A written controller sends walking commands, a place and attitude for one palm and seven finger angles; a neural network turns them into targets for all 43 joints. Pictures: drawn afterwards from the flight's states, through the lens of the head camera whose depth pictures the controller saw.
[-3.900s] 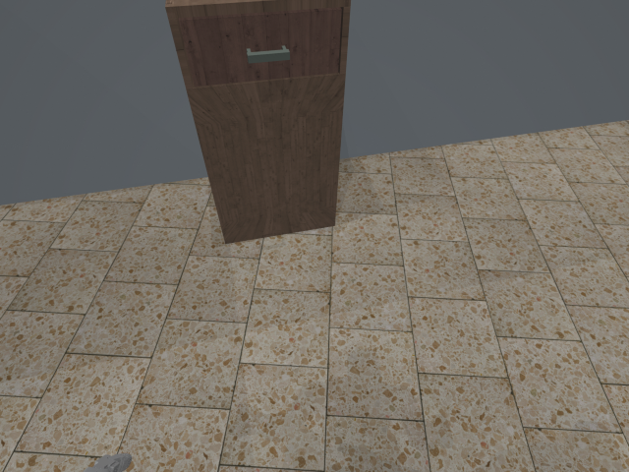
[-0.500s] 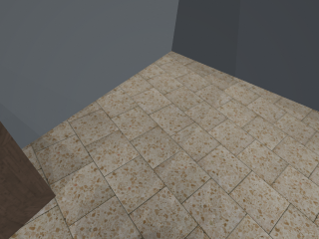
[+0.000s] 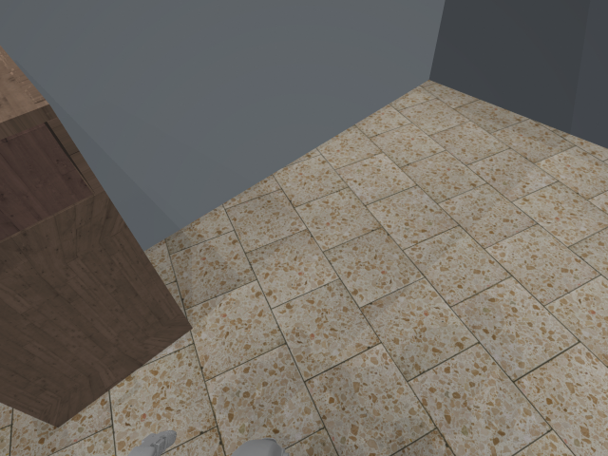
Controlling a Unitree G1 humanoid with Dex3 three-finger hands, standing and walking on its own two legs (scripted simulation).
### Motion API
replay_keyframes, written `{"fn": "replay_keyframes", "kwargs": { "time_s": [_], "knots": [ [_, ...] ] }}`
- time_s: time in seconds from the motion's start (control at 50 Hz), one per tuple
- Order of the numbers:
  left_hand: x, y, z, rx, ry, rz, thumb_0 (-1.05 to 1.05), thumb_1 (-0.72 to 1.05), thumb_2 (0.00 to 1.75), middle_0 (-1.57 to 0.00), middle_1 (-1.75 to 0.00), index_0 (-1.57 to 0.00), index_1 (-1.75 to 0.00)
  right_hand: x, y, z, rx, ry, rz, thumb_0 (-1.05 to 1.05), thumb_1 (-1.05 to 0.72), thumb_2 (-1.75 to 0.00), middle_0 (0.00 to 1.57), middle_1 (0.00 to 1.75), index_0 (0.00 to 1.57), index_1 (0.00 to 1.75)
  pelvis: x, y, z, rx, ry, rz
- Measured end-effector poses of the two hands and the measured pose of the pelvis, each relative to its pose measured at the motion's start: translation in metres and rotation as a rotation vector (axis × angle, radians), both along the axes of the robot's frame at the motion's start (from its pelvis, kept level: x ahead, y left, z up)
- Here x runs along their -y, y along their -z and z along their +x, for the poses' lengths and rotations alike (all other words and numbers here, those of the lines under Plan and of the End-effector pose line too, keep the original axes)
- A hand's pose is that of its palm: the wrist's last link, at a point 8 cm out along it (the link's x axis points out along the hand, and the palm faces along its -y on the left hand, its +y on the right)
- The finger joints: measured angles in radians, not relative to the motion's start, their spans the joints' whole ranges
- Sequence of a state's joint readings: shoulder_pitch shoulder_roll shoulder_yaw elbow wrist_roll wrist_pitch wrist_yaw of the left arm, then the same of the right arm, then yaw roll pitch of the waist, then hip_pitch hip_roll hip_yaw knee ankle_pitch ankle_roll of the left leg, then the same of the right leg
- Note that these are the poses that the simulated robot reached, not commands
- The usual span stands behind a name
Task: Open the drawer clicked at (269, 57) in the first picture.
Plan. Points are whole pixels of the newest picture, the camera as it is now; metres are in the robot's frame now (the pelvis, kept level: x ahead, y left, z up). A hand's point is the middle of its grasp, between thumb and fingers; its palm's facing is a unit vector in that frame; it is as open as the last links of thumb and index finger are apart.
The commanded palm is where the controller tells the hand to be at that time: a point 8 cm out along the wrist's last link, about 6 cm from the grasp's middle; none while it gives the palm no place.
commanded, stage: turn to face it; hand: left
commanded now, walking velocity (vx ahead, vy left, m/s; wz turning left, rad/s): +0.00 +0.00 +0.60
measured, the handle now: out of the picture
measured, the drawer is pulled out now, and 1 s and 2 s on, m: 0.00 0.00 0.00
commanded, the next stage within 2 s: take the last steps up to it in 1.06 s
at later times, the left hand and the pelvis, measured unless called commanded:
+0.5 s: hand out of the picture -0.06 +0.28 -0.18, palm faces +0.35 -0.90 -0.26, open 7.4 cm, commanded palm none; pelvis -0.03 +0.05 +0.00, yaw +18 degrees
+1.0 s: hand out of the picture -0.04 +0.23 -0.14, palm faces +0.53 -0.80 -0.29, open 7.4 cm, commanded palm none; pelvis -0.03 +0.01 +0.00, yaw +34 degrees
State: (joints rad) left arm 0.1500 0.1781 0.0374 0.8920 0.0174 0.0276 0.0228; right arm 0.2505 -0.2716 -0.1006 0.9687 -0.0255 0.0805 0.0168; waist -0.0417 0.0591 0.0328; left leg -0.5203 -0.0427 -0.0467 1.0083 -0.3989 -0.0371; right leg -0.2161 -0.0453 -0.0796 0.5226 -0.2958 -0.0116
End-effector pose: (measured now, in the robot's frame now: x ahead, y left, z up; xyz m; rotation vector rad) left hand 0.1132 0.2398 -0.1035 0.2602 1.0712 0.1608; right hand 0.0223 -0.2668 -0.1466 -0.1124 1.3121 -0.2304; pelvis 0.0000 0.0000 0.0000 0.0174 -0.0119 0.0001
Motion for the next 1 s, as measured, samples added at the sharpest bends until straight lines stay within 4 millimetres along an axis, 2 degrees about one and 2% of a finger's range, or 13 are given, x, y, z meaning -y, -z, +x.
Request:
{"fn": "replay_keyframes", "kwargs": {
  "time_s": [0.1,0.18,0.24,0.34,0.38,0.42,0.5,0.62,0.72,0.84,0.9,1.0],
  "knots": [
    [0.003,0.001,-0.031,-0.006,-0.066,-0.019,0.01,0.90,0.90,-0.20,-0.30,-0.21,-0.30,0.006,-0.009,0.029,0.047,-0.086,-0.008,0.01,-0.91,-0.90,0.20,0.30,0.20,0.30,0.003,-0.003,-0.006,0.015,-0.075,0.013],
    [-0.003,0.011,-0.065,-0.041,-0.136,-0.044,0.01,0.90,0.90,-0.20,-0.30,-0.21,-0.30,-0.003,-0.014,0.053,0.048,-0.173,-0.022,0.01,-0.91,-0.90,0.20,0.30,0.20,0.30,-0.002,-0.002,-0.011,0.011,-0.133,0.010],
    [-0.015,0.022,-0.098,-0.094,-0.198,-0.061,0.01,0.90,0.90,-0.20,-0.30,-0.21,-0.30,-0.019,-0.017,0.076,0.059,-0.247,-0.035,0.01,-0.91,-0.90,0.20,0.30,0.20,0.30,-0.010,0.000,-0.016,0.002,-0.172,0.003],
    [-0.048,0.050,-0.159,-0.191,-0.322,-0.088,0.01,0.90,0.90,-0.20,-0.30,-0.21,-0.30,-0.061,-0.021,0.117,0.131,-0.384,-0.072,0.01,-0.91,-0.90,0.20,0.30,0.20,0.30,-0.034,0.014,-0.021,-0.016,-0.245,-0.023],
    [-0.061,0.056,-0.180,-0.236,-0.366,-0.088,0.01,0.90,0.90,-0.20,-0.30,-0.21,-0.30,-0.077,-0.026,0.127,0.161,-0.421,-0.076,0.01,-0.91,-0.90,0.20,0.30,0.20,0.30,-0.041,0.015,-0.025,-0.016,-0.261,-0.020],
    [-0.071,0.053,-0.193,-0.267,-0.394,-0.083,0.01,0.90,0.90,-0.20,-0.30,-0.21,-0.30,-0.090,-0.033,0.130,0.179,-0.444,-0.078,0.00,-0.91,-0.90,0.20,0.30,0.20,0.30,-0.046,0.011,-0.026,-0.014,-0.272,-0.032],
    [-0.085,0.041,-0.197,-0.239,-0.431,-0.077,0.01,0.91,0.90,-0.19,-0.30,-0.20,-0.30,-0.107,-0.041,0.127,0.176,-0.474,-0.077,0.00,-0.91,-0.90,0.20,0.30,0.21,0.30,-0.054,0.000,-0.028,-0.008,-0.313,-0.053],
    [-0.094,0.027,-0.180,-0.126,-0.464,-0.061,0.01,0.91,0.90,-0.19,-0.30,-0.20,-0.30,-0.116,-0.039,0.117,0.138,-0.510,-0.052,0.00,-0.90,-0.90,0.20,0.30,0.21,0.30,-0.056,-0.005,-0.030,-0.001,-0.382,-0.053],
    [-0.088,0.017,-0.158,-0.042,-0.476,-0.045,0.01,0.91,0.90,-0.19,-0.30,-0.20,-0.30,-0.110,-0.029,0.109,0.098,-0.526,-0.029,0.00,-0.90,-0.90,0.20,0.30,0.21,0.30,-0.047,-0.004,-0.030,-0.002,-0.438,-0.042],
    [-0.065,0.007,-0.142,0.033,-0.490,-0.010,0.01,0.90,0.90,-0.19,-0.30,-0.20,-0.30,-0.087,-0.006,0.109,0.054,-0.540,0.003,0.01,-0.90,-0.90,0.20,0.30,0.21,0.30,-0.025,0.004,-0.026,-0.011,-0.496,-0.019],
    [-0.048,0.004,-0.150,0.038,-0.506,0.011,0.01,0.90,0.90,-0.20,-0.30,-0.20,-0.30,-0.078,0.004,0.115,0.042,-0.555,0.015,0.01,-0.90,-0.90,0.20,0.30,0.21,0.30,-0.015,0.007,-0.026,-0.004,-0.527,-0.015],
    [-0.024,-0.001,-0.183,-0.003,-0.587,-0.003,0.01,0.90,0.90,-0.20,-0.30,-0.21,-0.30,-0.075,0.000,0.125,0.019,-0.615,0.022,0.01,-0.91,-0.90,0.20,0.30,0.20,0.30,-0.007,-0.001,-0.026,0.011,-0.594,0.008]
  ]
}}
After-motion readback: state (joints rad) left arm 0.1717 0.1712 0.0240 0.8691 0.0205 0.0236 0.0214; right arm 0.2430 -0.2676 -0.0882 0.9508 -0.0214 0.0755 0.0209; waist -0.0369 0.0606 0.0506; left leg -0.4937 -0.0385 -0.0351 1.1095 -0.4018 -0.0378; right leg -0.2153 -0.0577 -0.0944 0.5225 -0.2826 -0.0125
